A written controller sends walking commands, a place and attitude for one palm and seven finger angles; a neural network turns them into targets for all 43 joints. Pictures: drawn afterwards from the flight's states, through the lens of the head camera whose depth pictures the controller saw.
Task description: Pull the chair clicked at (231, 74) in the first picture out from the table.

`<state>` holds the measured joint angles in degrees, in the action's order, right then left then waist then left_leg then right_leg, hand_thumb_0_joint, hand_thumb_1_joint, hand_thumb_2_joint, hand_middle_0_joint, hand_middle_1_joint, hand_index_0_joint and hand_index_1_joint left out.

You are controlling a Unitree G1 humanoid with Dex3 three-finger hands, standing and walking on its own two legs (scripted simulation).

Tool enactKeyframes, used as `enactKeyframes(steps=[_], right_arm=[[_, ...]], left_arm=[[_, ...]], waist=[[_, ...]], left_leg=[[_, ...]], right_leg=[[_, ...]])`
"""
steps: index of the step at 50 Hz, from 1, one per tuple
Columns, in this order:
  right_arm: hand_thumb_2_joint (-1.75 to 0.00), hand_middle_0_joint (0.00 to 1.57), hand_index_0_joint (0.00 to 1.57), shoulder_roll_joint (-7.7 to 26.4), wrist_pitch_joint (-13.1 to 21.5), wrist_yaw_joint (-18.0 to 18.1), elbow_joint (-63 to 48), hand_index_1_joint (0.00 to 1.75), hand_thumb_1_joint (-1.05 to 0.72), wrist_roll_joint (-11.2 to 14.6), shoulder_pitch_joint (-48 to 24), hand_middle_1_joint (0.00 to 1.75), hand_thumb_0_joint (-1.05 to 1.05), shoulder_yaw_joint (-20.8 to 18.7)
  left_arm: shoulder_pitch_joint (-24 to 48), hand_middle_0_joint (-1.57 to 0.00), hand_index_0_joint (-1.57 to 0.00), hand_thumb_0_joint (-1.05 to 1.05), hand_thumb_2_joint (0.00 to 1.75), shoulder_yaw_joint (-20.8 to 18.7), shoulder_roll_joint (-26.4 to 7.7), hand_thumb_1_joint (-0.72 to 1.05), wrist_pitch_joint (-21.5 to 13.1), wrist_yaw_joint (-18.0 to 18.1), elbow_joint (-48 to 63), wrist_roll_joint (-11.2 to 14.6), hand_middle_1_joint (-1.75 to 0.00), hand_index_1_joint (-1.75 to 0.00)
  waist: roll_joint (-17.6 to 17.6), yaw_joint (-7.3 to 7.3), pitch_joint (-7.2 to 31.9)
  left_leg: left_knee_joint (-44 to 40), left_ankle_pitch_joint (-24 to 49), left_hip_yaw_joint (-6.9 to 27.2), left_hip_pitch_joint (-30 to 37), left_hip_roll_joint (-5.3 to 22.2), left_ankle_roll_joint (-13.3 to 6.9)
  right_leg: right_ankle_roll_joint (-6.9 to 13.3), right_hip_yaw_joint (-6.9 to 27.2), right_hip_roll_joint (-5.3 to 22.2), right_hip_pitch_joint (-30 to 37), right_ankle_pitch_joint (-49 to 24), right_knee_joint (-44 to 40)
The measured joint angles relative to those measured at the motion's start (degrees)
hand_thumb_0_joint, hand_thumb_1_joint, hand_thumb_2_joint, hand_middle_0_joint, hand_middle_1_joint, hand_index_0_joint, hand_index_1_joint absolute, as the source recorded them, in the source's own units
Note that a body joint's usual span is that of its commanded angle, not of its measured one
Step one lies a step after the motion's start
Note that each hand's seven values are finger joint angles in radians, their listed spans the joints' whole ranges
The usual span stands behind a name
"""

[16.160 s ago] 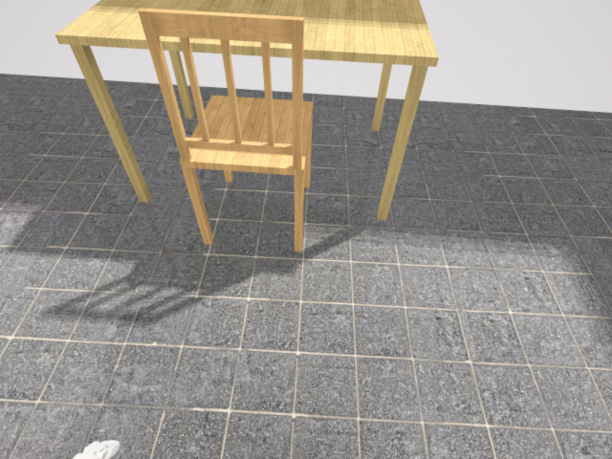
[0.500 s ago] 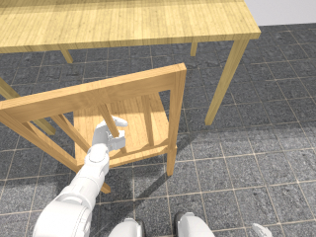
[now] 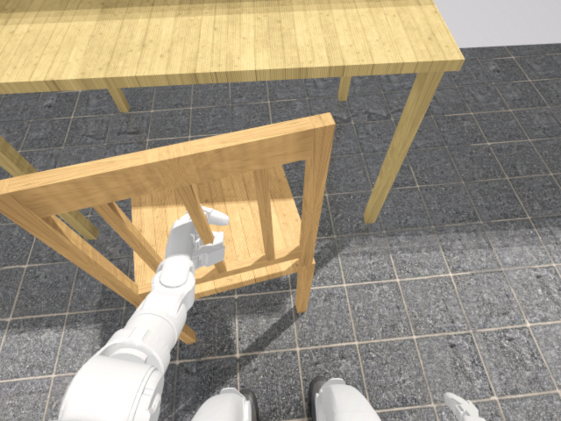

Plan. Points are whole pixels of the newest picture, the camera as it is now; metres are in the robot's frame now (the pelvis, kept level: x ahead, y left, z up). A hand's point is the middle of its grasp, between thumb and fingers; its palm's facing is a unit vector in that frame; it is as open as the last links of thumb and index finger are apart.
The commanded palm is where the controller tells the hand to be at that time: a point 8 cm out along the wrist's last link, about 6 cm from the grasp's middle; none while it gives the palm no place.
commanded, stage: step backward, pulling the chair out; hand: left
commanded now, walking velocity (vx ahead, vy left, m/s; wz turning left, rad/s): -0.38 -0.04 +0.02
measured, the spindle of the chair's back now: (206, 235) +0.41 +0.12 -0.06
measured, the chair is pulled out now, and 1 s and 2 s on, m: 0.16 0.16 0.22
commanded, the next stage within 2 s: none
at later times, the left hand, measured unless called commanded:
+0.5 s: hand (218, 248) +0.38 +0.10 -0.06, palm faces -0.05 -0.98 -0.20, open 5.1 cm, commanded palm +0.38 +0.15 -0.05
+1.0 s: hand (217, 250) +0.37 +0.10 -0.06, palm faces -0.06 -0.98 -0.19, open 5.1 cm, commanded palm +0.37 +0.15 -0.05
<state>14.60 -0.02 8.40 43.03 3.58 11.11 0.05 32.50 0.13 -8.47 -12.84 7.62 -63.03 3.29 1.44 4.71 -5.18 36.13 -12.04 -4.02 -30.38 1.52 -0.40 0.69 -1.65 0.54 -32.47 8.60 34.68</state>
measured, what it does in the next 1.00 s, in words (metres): stands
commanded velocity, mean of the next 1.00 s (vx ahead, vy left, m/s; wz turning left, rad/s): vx -0.38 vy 0.01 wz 0.04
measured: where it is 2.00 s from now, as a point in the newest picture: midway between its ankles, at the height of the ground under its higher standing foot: outside the picture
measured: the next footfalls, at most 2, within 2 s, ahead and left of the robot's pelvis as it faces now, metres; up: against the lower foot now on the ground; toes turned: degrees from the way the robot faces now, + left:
none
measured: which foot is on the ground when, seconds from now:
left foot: down 0.00-1.00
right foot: down 0.00-1.00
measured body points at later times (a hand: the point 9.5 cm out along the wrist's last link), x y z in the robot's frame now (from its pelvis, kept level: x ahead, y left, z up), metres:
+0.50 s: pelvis +0.00 +0.00 +0.00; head +0.08 -0.01 +0.44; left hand +0.38 +0.15 -0.04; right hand +0.07 -0.27 -0.13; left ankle +0.06 +0.12 -0.72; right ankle +0.09 -0.11 -0.72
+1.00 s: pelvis -0.01 +0.00 +0.00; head +0.08 -0.01 +0.44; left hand +0.37 +0.15 -0.04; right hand +0.08 -0.27 -0.14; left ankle +0.06 +0.11 -0.72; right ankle +0.09 -0.11 -0.72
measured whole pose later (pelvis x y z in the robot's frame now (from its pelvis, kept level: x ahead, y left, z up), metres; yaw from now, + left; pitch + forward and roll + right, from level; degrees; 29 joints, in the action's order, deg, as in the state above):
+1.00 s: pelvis -0.01 +0.00 +0.00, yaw -2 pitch +3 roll +1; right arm 13.4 -0.2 7.6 42.7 2.2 11.0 -0.1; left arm 33.0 0.5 -10.0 -9.5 6.2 -61.7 3.7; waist 0.0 3.5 -7.3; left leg 37.7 -13.0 -3.5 -28.1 0.8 -0.6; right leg 0.5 -0.3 -0.1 -30.9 8.4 36.3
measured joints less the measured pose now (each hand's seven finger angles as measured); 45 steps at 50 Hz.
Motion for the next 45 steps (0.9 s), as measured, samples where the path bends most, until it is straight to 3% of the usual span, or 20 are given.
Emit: enactKeyframes(steps=[8,18,23,29,33,37,40,45], right_arm=[[-0.90,0.21,0.21,-0.44,-0.21,0.32,0.17,0.30,-0.91,-0.27,0.14,0.30,0.01,-0.20],[-0.90,0.21,0.21,0.20,-0.15,-0.37,-0.07,0.30,-0.91,0.02,-0.17,0.30,0.01,-0.31],[-0.90,0.21,0.21,0.12,-0.13,0.00,0.03,0.30,-0.91,-0.29,0.83,0.30,0.01,-0.20],[-0.90,0.21,0.21,-1.00,-0.15,-0.20,0.40,0.30,-0.91,-0.71,0.21,0.30,0.01,-0.17],[-0.90,0.21,0.21,-1.17,0.04,-0.51,0.17,0.30,-0.91,-0.45,-0.46,0.30,0.01,-0.16],[-0.90,0.21,0.21,-0.06,0.12,-0.88,0.05,0.30,-0.91,-0.22,-0.88,0.30,0.01,-0.28],[-0.90,0.21,0.21,1.13,-0.11,-0.73,-0.07,0.30,-0.91,-0.20,-0.56,0.30,0.01,-0.32],[-0.90,0.21,0.21,0.52,-0.60,-0.26,-0.83,0.30,-0.91,-0.63,0.06,0.30,0.01,-0.30]], left_arm=[[-0.14,-0.26,-0.50,0.02,0.79,0.63,-0.78,0.71,0.80,-0.66,0.67,0.41,-1.15,-1.44],[0.53,-0.26,-0.50,0.02,0.80,-0.74,-0.39,0.71,0.77,0.07,-0.25,0.10,-1.14,-1.44],[0.30,-0.25,-0.50,0.02,0.78,0.71,-0.62,0.72,1.22,-0.22,0.29,0.11,-1.15,-1.44],[0.37,-0.25,-0.50,0.02,0.79,0.03,-1.15,0.71,1.63,-0.97,0.35,0.39,-1.15,-1.44],[0.47,-0.26,-0.50,0.02,0.81,-1.07,-1.25,0.70,1.31,-0.75,0.02,0.47,-1.15,-1.44],[1.19,-0.26,-0.50,0.03,0.80,-1.70,-0.61,0.71,1.56,-0.18,-0.03,0.28,-1.14,-1.44],[1.32,-0.25,-0.50,0.03,0.79,-0.71,-0.27,0.71,2.44,-0.12,0.84,0.00,-1.15,-1.44],[0.62,-0.23,-0.50,0.02,0.77,1.23,-0.96,0.72,3.12,-0.41,2.01,0.39,-1.16,-1.44]], waist=[[-0.76,-0.75,-0.06],[0.19,0.74,-0.78],[-1.07,-0.15,-0.22],[-0.80,-0.72,-0.61],[-0.02,-0.06,-0.86],[0.15,0.71,-2.02],[0.51,0.71,-2.11],[-1.03,-0.44,-1.79]], left_leg=[[0.99,-0.63,-0.75,0.15,0.29,0.05],[0.76,-0.05,0.79,0.24,-0.11,0.35],[-0.31,0.17,-0.26,0.75,-0.43,-0.42],[1.84,-1.06,-0.31,0.47,0.26,0.18],[2.79,-1.97,0.54,-0.17,0.35,0.90],[3.25,-6.93,2.36,0.05,-1.40,1.60],[0.62,1.65,2.48,0.66,-1.25,0.38],[0.06,0.04,0.99,1.47,-1.12,-0.90]], right_leg=[[0.11,0.75,-0.27,-0.52,0.67,1.66],[0.25,-0.27,-0.22,0.62,-0.06,0.12],[-0.48,0.78,0.04,0.30,-0.23,0.08],[0.33,0.82,-0.57,-0.19,0.89,2.31],[0.86,0.18,-0.75,-0.28,1.01,2.43],[0.64,-0.06,-0.11,0.94,-0.03,0.53],[0.00,-0.29,-0.24,1.30,-0.60,-0.22],[-0.95,1.03,-0.33,0.83,3.26,1.01]])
